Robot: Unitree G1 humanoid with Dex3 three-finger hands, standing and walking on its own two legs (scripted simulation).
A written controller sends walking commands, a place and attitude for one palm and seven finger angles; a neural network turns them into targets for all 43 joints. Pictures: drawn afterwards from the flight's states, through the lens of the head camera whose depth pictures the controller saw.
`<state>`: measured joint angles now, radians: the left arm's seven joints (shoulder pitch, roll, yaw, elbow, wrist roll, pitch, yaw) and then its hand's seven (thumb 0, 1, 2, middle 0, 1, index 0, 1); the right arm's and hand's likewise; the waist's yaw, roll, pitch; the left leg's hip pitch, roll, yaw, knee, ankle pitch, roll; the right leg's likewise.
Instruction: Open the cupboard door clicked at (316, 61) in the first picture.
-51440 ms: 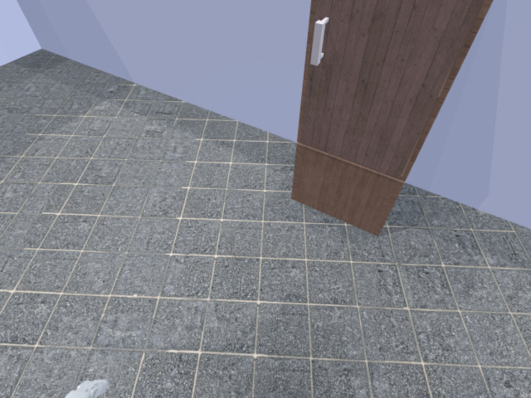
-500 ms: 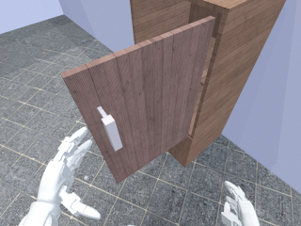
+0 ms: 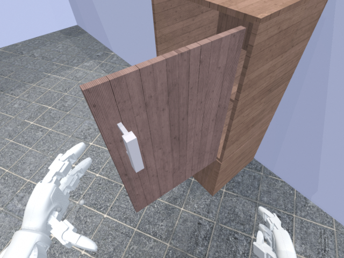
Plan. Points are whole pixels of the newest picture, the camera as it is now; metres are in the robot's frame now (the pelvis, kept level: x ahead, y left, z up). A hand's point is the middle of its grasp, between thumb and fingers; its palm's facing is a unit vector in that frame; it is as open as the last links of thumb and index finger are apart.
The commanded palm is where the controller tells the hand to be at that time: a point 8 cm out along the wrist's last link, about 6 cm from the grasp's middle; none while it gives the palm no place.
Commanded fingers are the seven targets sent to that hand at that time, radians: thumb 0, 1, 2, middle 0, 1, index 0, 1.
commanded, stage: draw the hand back to the body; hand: left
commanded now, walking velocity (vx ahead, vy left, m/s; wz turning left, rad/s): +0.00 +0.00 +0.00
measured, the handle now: (129, 147) +0.34 +0.13 +0.09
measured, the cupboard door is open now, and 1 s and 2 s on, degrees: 85 85 85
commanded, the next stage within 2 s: step back with the hand held close in 1.30 s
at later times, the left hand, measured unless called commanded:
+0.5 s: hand (45, 189) +0.21 +0.25 +0.14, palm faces +0.29 -0.88 -0.36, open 14.1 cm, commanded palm +0.16 +0.29 +0.16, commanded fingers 0.00 0.20 0.60 -0.17 -0.30 -0.17 -0.30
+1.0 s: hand (20, 157) +0.24 +0.28 +0.19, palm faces +0.42 -0.81 -0.42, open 8.3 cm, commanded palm +0.19 +0.31 +0.20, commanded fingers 0.00 0.90 0.90 -0.20 -0.30 -0.20 -0.30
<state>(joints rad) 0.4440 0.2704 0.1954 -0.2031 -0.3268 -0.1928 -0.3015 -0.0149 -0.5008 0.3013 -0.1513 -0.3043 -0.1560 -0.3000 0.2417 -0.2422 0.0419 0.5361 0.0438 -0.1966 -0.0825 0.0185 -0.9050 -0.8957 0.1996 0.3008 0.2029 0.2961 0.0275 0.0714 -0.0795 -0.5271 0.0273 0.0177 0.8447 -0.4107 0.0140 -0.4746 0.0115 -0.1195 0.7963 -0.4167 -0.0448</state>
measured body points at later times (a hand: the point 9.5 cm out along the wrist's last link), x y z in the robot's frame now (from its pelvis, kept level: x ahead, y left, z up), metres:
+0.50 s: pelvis +0.01 +0.02 +0.03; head +0.01 +0.01 +0.48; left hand +0.19 +0.29 +0.16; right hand +0.20 -0.20 -0.05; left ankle +0.01 +0.11 -0.70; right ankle +0.00 -0.09 -0.70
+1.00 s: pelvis +0.03 +0.02 +0.04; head +0.02 +0.00 +0.49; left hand +0.21 +0.32 +0.21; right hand +0.22 -0.21 -0.05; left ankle +0.01 +0.11 -0.70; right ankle +0.00 -0.09 -0.70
